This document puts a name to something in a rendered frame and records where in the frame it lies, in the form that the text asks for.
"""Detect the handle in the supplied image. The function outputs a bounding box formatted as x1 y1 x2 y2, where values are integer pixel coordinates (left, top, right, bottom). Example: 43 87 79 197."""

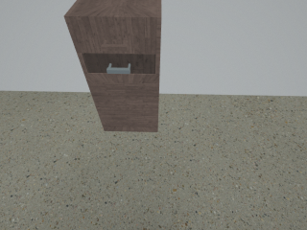
106 63 130 74
101 44 128 52

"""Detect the drawer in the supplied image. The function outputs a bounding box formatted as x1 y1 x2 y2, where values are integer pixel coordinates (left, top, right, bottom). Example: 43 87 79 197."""
82 53 156 74

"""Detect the cabinet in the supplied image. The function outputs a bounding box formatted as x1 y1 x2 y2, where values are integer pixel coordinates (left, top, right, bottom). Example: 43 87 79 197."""
64 0 162 132

